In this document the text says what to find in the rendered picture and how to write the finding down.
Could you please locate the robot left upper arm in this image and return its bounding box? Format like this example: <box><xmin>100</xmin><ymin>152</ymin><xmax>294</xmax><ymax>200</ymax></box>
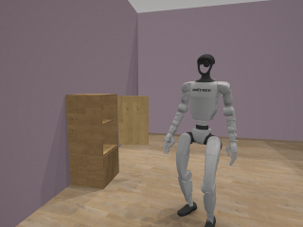
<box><xmin>217</xmin><ymin>81</ymin><xmax>233</xmax><ymax>116</ymax></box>

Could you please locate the robot right upper arm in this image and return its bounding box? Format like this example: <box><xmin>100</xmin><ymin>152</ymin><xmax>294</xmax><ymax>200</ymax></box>
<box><xmin>178</xmin><ymin>81</ymin><xmax>193</xmax><ymax>114</ymax></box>

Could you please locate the left robot thigh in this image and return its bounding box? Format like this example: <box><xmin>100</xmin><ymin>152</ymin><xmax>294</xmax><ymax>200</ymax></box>
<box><xmin>201</xmin><ymin>134</ymin><xmax>223</xmax><ymax>195</ymax></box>

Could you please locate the cupboard door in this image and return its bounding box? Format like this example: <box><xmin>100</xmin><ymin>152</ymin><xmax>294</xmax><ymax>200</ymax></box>
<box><xmin>117</xmin><ymin>96</ymin><xmax>149</xmax><ymax>146</ymax></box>

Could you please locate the right robot shin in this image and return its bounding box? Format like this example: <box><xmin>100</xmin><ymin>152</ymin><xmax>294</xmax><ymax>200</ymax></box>
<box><xmin>178</xmin><ymin>176</ymin><xmax>193</xmax><ymax>207</ymax></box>

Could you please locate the robot right hand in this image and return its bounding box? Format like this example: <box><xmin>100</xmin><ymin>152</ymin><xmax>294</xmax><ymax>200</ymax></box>
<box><xmin>163</xmin><ymin>132</ymin><xmax>176</xmax><ymax>154</ymax></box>

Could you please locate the left robot forearm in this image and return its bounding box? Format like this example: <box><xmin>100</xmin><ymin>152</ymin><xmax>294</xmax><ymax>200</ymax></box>
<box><xmin>225</xmin><ymin>107</ymin><xmax>238</xmax><ymax>142</ymax></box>

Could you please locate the robot left hand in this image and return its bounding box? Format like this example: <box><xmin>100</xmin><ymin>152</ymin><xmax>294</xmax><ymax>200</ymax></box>
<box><xmin>225</xmin><ymin>142</ymin><xmax>238</xmax><ymax>166</ymax></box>

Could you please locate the right robot forearm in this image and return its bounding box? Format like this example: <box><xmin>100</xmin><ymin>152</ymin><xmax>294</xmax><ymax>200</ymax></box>
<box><xmin>169</xmin><ymin>107</ymin><xmax>184</xmax><ymax>134</ymax></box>

